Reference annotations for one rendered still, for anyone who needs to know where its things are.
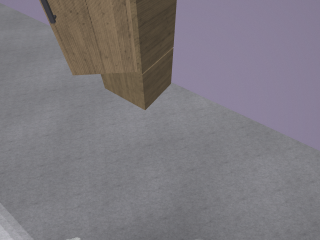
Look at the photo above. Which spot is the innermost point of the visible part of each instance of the cupboard door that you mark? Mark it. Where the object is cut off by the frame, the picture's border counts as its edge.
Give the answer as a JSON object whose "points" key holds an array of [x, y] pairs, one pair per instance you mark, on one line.
{"points": [[95, 36]]}

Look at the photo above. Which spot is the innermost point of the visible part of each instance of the handle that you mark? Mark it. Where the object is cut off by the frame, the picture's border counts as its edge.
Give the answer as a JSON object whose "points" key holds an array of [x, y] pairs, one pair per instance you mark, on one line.
{"points": [[51, 17]]}

